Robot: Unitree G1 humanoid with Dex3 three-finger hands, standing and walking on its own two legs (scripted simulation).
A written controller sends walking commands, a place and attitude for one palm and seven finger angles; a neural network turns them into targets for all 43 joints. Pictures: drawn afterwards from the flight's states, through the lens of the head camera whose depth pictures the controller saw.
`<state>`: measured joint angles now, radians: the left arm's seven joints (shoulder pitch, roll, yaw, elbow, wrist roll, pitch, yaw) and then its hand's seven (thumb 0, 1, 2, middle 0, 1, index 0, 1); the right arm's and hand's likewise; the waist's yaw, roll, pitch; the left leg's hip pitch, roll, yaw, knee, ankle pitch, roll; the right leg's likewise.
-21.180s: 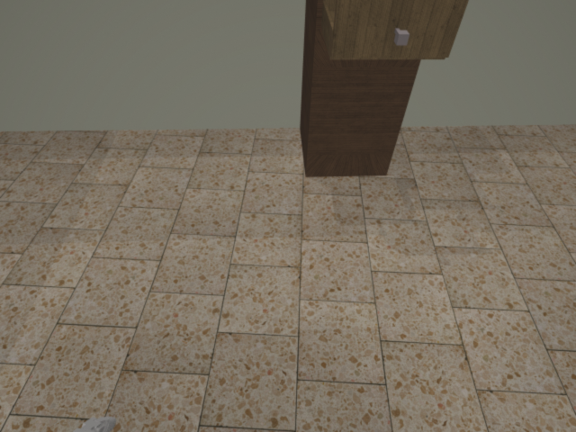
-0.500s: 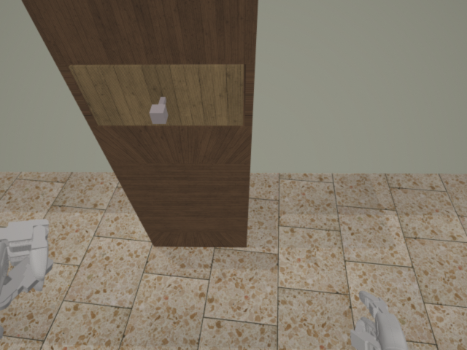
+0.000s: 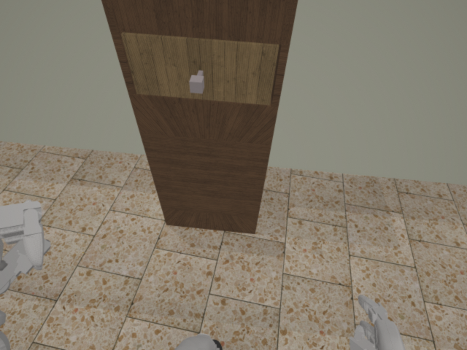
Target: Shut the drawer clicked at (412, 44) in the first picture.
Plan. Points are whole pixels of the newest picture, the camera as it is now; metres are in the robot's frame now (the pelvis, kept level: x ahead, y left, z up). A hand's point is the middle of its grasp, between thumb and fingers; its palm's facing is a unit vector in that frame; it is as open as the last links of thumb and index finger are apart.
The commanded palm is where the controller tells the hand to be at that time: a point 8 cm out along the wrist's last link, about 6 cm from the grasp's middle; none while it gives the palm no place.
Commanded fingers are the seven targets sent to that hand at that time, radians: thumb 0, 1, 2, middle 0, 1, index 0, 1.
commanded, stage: step back with the hand held close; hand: left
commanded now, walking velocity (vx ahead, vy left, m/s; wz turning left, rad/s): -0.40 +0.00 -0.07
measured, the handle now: (198, 80) +0.71 +0.15 +0.08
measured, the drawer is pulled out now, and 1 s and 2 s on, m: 0.00 0.00 0.00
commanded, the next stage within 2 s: stop stepping back and stand still in 0.14 s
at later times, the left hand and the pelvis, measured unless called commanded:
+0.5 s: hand (7, 316) +0.12 +0.23 +0.18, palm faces +0.27 -0.85 -0.45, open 3.3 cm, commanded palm +0.05 +0.28 +0.19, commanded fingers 0.00 0.90 0.90 -1.40 -1.60 -1.40 -1.60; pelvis -0.10 +0.01 +0.02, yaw -5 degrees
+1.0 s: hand out of the picture +0.08 +0.24 +0.18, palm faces +0.34 -0.82 -0.46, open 3.3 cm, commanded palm +0.02 +0.28 +0.19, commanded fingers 0.00 0.90 0.90 -1.40 -1.60 -1.40 -1.60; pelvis -0.12 +0.01 +0.01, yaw -3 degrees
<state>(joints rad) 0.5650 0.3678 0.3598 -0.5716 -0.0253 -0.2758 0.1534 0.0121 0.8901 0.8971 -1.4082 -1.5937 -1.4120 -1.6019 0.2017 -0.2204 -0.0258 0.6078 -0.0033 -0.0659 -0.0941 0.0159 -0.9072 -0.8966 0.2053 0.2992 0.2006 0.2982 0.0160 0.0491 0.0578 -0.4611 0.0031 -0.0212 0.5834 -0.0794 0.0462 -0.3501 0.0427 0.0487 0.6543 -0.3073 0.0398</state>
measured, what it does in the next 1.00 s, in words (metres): walks backwards: right foot, then left foot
